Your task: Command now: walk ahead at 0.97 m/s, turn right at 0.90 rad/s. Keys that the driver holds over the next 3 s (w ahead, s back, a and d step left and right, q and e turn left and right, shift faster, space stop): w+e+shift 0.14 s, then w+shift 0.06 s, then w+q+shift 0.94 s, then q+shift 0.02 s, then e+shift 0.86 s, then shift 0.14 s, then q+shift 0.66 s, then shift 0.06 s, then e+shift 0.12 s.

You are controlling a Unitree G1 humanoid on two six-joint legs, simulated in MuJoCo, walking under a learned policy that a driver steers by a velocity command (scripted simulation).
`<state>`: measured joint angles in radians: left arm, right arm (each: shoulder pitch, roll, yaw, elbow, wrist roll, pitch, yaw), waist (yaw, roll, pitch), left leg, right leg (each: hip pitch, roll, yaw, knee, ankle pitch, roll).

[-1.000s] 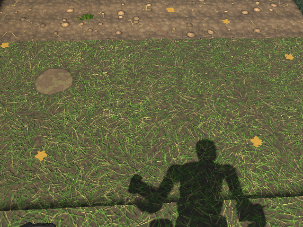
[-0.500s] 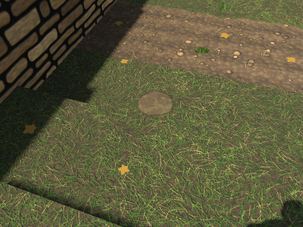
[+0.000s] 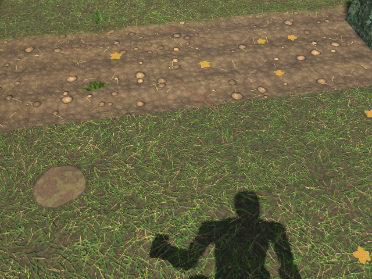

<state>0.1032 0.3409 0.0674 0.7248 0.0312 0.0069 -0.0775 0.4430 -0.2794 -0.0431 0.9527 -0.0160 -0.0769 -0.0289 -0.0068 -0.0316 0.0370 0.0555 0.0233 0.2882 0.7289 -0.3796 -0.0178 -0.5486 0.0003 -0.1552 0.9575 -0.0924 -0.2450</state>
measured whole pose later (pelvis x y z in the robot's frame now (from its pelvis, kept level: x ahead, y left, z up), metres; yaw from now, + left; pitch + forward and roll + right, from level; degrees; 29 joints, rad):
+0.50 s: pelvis +0.44 +0.02 -0.15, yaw -8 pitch -1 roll +2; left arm 0.19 0.26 0.02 0.85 0.06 -0.08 0.01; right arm 0.43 -0.24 -0.06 0.98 -0.04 -0.06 0.01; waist -0.03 -0.05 0.03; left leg -0.27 -0.12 0.02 0.60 -0.32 0.09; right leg -0.52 0.00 0.08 1.56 -0.39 -0.08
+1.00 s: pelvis +0.89 -0.03 -0.15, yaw +16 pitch +0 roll -3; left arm 0.45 0.34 0.08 0.97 0.02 -0.15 0.01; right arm 0.12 -0.40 -0.12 0.77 -0.04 0.01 0.07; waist 0.05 0.04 0.05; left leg -0.69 0.07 0.00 0.95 0.08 0.12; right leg 0.04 0.00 -0.21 0.42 -0.45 0.01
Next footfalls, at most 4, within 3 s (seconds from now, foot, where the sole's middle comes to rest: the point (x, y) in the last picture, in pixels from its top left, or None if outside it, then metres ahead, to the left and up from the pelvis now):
0.38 left None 0.49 0.09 -0.91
0.72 right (229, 213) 0.82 -0.16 -0.91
1.18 left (177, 170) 1.17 0.08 -1.08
1.48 right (173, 124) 1.52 0.11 -1.08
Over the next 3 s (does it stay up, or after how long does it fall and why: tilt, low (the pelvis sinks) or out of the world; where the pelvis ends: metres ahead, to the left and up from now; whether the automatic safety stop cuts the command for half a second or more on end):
stays up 1.45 0.24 -0.30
